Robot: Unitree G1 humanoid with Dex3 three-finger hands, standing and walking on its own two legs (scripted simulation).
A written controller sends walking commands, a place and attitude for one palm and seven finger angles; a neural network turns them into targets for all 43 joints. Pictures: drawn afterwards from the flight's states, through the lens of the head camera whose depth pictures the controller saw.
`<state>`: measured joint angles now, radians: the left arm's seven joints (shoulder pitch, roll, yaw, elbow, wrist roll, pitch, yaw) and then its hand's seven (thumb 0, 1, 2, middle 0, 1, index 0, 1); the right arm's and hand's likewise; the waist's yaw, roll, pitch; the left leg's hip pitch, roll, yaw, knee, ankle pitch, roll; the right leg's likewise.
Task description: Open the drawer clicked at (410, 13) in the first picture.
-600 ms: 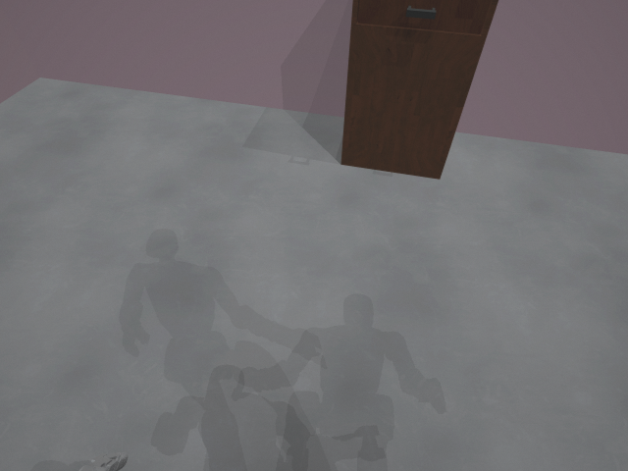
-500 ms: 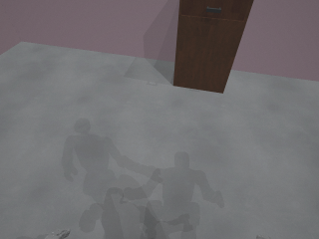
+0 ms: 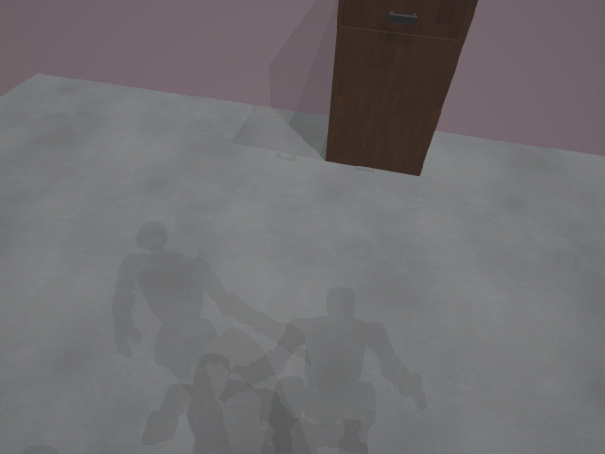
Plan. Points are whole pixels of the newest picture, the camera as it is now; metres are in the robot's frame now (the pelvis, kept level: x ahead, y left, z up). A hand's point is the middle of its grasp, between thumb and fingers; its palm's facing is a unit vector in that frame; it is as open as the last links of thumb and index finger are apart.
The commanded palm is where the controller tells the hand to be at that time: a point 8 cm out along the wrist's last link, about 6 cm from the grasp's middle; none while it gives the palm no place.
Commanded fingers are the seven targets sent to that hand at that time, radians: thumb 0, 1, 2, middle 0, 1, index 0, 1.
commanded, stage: stand and wait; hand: left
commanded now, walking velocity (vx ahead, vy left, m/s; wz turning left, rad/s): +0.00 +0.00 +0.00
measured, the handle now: (403, 16) +1.59 -0.29 -0.01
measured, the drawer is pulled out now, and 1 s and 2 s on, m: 0.00 0.00 0.00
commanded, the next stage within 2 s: look at it before walking up in 0.22 s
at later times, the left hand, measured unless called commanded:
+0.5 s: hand out of the picture +0.07 +0.25 -0.15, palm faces -0.04 -0.94 -0.33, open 7.4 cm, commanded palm none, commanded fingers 0.00 0.90 0.90 -0.20 -0.30 -0.20 -0.30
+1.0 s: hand out of the picture +0.06 +0.25 -0.15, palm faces -0.04 -0.94 -0.34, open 7.4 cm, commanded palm none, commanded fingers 0.00 0.90 0.90 -0.20 -0.30 -0.20 -0.30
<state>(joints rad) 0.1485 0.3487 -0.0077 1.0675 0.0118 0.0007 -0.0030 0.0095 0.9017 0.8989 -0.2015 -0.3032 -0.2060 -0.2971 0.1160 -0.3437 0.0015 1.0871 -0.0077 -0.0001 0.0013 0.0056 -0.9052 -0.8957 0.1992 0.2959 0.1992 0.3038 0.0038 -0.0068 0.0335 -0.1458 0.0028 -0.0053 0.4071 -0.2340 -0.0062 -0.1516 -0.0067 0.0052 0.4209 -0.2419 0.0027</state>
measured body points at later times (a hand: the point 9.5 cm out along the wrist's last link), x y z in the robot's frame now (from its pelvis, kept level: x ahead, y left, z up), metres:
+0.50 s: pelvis -0.01 +0.00 +0.00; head -0.01 +0.00 +0.45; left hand +0.07 +0.30 -0.13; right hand +0.07 -0.29 -0.13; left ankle -0.01 +0.12 -0.74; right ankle -0.01 -0.12 -0.74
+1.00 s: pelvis -0.01 +0.00 +0.00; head +0.00 +0.00 +0.45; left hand +0.06 +0.30 -0.13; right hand +0.07 -0.30 -0.13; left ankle -0.01 +0.12 -0.74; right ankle -0.01 -0.12 -0.74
